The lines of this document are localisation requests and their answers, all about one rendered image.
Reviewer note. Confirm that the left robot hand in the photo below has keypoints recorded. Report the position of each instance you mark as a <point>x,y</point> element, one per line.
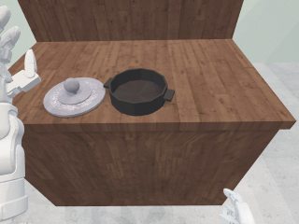
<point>26,79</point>

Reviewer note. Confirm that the pot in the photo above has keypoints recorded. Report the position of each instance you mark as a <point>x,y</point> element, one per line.
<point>139,91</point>

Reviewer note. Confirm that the knob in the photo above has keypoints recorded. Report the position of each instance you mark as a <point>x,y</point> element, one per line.
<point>71,85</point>

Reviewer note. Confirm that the left robot forearm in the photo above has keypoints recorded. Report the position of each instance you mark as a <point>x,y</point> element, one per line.
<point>13,200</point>

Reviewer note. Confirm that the lid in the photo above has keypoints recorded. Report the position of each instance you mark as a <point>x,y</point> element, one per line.
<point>62,103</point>

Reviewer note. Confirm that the table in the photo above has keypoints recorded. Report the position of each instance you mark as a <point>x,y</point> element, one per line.
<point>221,118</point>

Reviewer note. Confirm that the right robot hand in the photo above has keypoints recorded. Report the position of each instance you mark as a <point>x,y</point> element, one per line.
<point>241,214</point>

